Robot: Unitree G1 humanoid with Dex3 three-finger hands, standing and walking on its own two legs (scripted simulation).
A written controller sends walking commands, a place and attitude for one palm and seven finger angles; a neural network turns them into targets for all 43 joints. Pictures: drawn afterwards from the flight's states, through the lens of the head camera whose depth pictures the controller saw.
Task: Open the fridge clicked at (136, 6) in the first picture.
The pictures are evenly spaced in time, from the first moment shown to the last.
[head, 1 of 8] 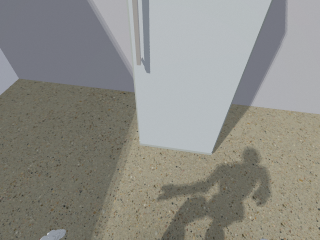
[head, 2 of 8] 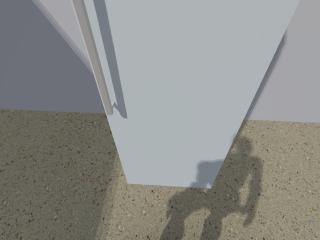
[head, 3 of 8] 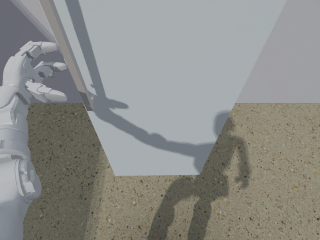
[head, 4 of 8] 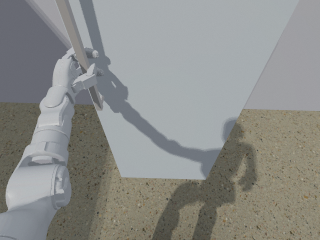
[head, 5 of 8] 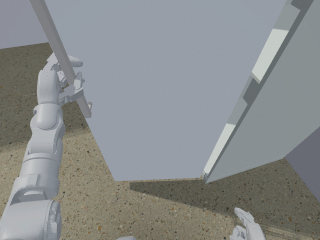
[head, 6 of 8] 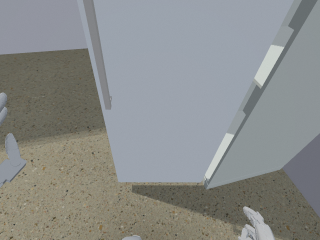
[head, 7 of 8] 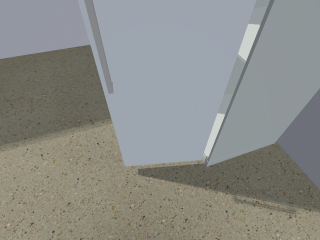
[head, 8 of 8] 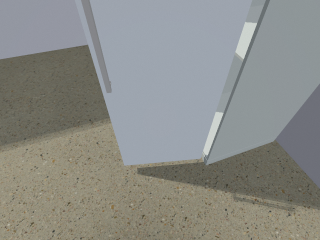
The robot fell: no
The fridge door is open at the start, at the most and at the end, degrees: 0 82 76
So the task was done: yes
